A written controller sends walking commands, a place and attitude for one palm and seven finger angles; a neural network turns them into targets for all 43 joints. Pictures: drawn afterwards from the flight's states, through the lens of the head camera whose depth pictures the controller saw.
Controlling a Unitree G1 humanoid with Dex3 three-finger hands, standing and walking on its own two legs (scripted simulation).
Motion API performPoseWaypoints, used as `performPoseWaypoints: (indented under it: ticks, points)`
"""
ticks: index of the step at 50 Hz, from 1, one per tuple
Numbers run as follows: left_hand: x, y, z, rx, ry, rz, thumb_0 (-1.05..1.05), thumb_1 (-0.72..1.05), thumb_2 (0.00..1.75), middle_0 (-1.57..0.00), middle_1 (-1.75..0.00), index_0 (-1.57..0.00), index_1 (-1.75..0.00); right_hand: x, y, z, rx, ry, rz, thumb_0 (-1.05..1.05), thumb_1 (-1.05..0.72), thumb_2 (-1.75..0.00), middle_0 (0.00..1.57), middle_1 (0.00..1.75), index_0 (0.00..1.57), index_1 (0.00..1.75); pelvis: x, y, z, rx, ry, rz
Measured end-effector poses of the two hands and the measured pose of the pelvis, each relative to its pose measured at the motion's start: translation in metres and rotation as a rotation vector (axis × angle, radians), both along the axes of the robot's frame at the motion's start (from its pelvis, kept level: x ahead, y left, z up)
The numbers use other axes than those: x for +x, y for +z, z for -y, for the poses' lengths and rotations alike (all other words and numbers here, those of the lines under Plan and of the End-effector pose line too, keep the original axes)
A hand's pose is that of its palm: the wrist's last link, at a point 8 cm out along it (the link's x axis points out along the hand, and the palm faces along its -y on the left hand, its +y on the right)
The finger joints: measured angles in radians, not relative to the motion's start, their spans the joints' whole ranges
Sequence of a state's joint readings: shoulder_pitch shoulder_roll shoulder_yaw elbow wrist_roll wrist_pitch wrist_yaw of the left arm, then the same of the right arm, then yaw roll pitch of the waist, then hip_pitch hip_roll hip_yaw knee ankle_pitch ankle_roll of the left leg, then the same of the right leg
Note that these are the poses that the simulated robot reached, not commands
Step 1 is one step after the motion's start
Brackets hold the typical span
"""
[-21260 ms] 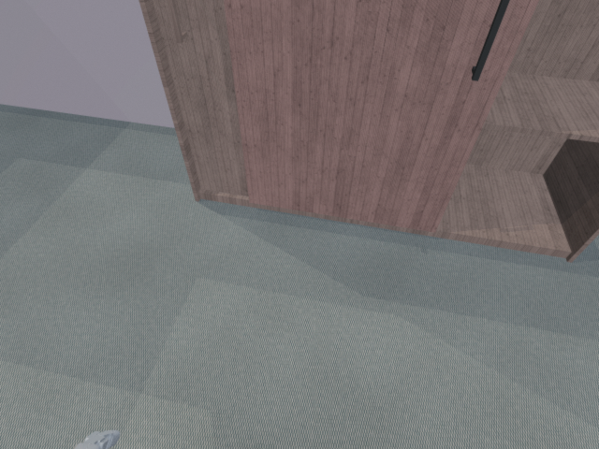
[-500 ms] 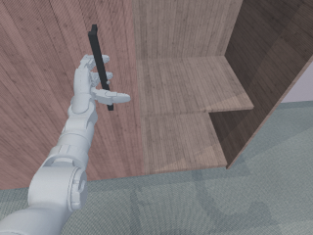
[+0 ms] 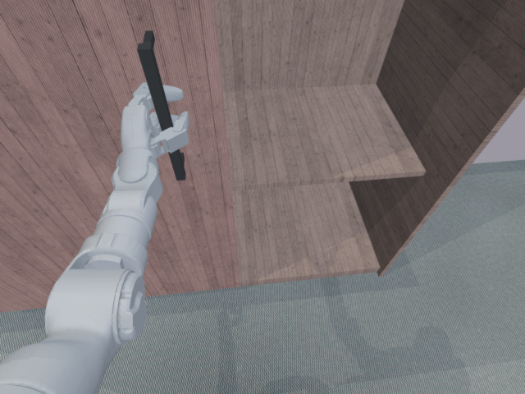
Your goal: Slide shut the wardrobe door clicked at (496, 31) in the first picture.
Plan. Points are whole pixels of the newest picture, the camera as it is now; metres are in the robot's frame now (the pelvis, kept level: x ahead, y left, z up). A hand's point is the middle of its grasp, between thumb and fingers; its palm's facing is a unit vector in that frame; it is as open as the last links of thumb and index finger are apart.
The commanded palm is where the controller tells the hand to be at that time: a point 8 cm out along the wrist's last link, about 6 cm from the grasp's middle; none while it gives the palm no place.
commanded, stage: grip the handle and tug to test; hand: left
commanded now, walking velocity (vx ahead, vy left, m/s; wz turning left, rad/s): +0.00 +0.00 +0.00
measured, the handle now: (167, 116) +0.52 +0.13 +0.13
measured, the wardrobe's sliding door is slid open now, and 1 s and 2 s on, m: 0.56 0.56 0.55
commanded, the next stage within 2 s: tug the door sideways, standing still in 0.78 s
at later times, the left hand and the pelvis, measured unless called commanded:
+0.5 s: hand (184, 131) +0.48 +0.10 +0.14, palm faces +0.09 -1.00 -0.01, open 5.1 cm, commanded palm +0.43 +0.15 +0.14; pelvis +0.01 -0.01 +0.00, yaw -1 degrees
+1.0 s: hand (181, 135) +0.46 +0.10 +0.14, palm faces +0.08 -1.00 +0.01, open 5.5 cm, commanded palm +0.44 +0.14 +0.14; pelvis +0.04 +0.00 +0.01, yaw +0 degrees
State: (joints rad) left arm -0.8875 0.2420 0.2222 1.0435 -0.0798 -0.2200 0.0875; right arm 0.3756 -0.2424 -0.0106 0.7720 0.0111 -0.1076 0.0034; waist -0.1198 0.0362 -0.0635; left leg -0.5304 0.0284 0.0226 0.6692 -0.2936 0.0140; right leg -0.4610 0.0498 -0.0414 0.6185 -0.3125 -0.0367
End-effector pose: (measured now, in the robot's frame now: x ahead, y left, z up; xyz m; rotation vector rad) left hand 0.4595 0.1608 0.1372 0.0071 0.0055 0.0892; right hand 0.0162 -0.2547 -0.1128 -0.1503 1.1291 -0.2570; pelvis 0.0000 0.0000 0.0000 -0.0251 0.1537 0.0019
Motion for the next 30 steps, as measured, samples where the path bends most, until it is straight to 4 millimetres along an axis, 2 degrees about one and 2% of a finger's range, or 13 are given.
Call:
performPoseWaypoints:
  ticks: [4, 12, 23, 30]
  points:
    - [0.000, 0.000, 0.001, -0.006, 0.005, -0.003, 0.01, 0.74, 0.83, -0.43, -1.38, -0.42, -1.38, 0.000, 0.000, 0.002, -0.001, 0.005, -0.006, 0.00, -0.91, -0.89, 0.20, 0.30, 0.20, 0.30, 0.000, 0.000, 0.002, 0.000, 0.003, -0.001]
    - [-0.001, 0.001, 0.009, -0.007, -0.004, -0.002, 0.02, 0.84, 0.87, -0.44, -1.40, -0.42, -1.39, 0.006, 0.001, 0.006, 0.002, -0.002, 0.024, 0.00, -0.91, -0.89, 0.20, 0.30, 0.20, 0.30, 0.002, 0.001, 0.004, 0.004, -0.004, 0.003]
    - [-0.003, 0.002, 0.009, 0.000, 0.003, 0.003, 0.02, 0.84, 0.84, -0.42, -1.40, -0.41, -1.40, 0.023, 0.002, 0.006, 0.018, -0.014, 0.064, 0.00, -0.91, -0.89, 0.20, 0.30, 0.20, 0.30, 0.010, 0.003, 0.007, 0.008, -0.019, 0.010]
    - [-0.010, 0.003, 0.007, -0.006, -0.007, 0.013, 0.03, 0.82, 0.82, -0.39, -1.40, -0.38, -1.40, 0.044, 0.005, 0.007, 0.026, -0.014, 0.091, 0.00, -0.91, -0.89, 0.20, 0.30, 0.20, 0.30, 0.021, 0.006, 0.007, 0.010, -0.025, 0.021]
